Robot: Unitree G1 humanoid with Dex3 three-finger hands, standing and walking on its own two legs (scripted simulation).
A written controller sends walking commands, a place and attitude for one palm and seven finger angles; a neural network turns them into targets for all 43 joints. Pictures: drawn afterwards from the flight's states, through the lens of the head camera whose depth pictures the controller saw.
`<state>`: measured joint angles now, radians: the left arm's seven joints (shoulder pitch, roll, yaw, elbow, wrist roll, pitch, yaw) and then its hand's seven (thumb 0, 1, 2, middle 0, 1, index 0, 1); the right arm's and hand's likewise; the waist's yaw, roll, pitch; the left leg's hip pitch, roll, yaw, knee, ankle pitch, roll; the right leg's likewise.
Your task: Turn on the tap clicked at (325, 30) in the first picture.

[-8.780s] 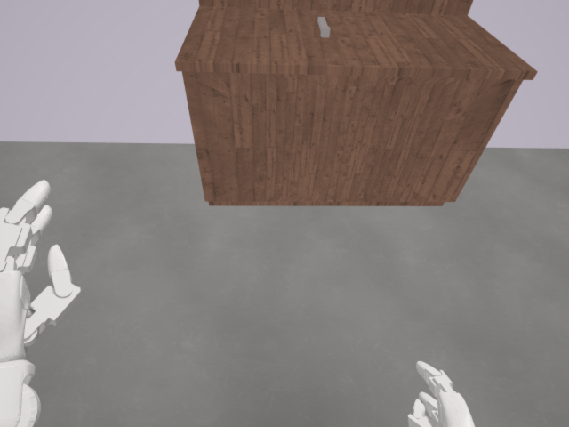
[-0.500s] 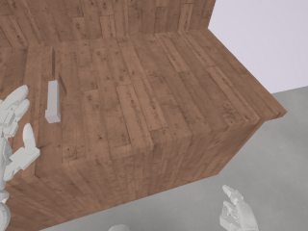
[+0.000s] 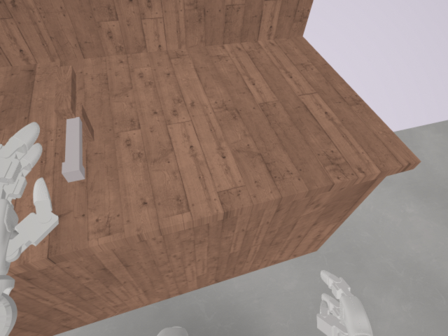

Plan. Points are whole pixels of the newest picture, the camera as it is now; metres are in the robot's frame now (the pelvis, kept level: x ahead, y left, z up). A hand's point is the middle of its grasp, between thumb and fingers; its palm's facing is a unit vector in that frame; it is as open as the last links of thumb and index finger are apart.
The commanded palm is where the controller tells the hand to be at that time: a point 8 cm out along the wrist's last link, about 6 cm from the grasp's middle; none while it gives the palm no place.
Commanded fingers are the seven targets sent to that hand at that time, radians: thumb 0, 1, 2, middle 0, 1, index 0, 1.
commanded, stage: shuffle to correct the standing spot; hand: left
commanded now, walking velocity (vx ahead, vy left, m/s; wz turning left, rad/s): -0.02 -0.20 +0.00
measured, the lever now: (73, 170) +0.35 +0.30 +0.07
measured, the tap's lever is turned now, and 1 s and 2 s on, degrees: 0 0 0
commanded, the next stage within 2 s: come to a stop and stand still in 0.52 s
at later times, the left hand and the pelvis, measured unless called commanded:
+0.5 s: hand (62, 214) +0.23 +0.23 +0.16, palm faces +0.30 -0.87 -0.39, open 7.4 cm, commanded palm +0.17 +0.27 +0.18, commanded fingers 0.00 0.90 0.90 -0.20 -0.30 -0.20 -0.30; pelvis +0.01 -0.01 +0.00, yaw +0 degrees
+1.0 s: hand (35, 241) +0.19 +0.25 +0.15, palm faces +0.27 -0.89 -0.36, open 7.4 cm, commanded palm +0.15 +0.30 +0.18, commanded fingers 0.00 0.90 0.90 -0.20 -0.30 -0.20 -0.30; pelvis -0.02 +0.03 +0.00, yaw -1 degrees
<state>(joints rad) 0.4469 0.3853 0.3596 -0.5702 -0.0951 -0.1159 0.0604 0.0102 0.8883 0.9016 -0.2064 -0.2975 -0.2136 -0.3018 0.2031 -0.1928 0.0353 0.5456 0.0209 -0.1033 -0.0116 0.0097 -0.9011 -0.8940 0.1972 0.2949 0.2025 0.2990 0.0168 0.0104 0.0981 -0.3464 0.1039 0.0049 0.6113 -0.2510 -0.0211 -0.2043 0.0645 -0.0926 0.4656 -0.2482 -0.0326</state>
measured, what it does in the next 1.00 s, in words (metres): stands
